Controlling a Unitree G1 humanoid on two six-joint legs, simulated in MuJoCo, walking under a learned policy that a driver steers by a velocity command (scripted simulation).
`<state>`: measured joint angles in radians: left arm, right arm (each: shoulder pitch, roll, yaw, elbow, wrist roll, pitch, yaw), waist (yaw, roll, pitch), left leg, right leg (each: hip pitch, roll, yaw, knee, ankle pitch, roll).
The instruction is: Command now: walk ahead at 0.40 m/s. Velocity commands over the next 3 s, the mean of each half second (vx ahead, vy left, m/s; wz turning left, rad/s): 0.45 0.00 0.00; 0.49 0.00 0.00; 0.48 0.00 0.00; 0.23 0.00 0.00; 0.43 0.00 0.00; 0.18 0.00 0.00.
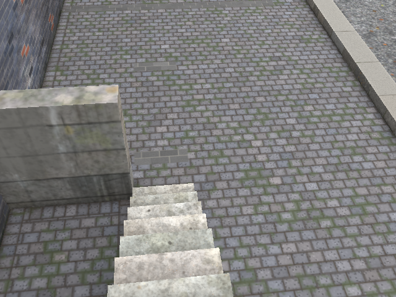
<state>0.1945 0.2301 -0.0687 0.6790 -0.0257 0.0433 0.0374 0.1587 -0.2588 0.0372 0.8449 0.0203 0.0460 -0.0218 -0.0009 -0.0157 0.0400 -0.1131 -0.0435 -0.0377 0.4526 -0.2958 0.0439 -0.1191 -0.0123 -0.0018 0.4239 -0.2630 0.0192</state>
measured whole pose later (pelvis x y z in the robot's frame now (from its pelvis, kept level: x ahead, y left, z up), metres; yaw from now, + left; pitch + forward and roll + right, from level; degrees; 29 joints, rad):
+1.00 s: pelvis -0.02 +0.00 +0.00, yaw +0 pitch -2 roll +0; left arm 0.14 0.23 -0.12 0.45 0.02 0.06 -0.06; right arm 0.10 -0.25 0.12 0.50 -0.02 0.08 0.07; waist 0.03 -0.03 0.00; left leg -0.14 -0.05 -0.04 0.42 -0.24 0.04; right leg -0.14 -0.02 -0.01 0.39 -0.21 0.02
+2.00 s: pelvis -0.01 -0.01 +0.00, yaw +0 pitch -2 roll -1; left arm 0.26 0.24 -0.07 0.61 0.00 0.05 0.02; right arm 0.19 -0.25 0.08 0.72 0.01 0.04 0.00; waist 0.03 -0.03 0.01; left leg -0.11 -0.03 -0.04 0.39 -0.25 0.03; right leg -0.11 -0.01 -0.01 0.35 -0.21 0.02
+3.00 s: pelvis -0.01 +0.00 +0.01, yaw +1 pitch -2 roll -1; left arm 0.28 0.25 -0.06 0.67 0.01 0.04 0.01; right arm 0.21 -0.26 0.06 0.75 0.00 0.05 -0.01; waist 0.02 -0.02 0.02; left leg -0.09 -0.03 -0.05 0.36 -0.23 0.03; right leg -0.09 -0.02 -0.01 0.32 -0.19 0.02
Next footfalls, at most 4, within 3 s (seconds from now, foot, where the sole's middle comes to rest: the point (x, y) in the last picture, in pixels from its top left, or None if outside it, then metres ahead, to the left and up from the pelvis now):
none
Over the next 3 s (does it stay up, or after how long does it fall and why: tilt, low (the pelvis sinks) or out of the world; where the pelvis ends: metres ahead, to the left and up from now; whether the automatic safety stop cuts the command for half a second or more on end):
stays up -0.01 0.00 0.01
